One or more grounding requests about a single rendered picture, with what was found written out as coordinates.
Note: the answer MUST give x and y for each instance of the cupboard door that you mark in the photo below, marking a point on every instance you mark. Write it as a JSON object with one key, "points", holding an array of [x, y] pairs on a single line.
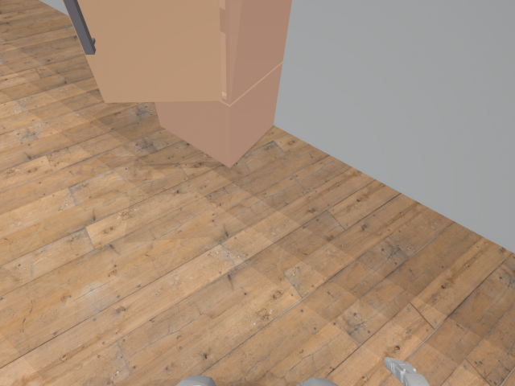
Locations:
{"points": [[155, 50]]}

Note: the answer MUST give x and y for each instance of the right robot hand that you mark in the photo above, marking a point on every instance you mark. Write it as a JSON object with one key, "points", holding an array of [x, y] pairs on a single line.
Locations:
{"points": [[405, 373]]}

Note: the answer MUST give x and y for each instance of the handle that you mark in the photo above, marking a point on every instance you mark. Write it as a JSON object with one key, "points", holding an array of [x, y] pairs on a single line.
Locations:
{"points": [[79, 23]]}

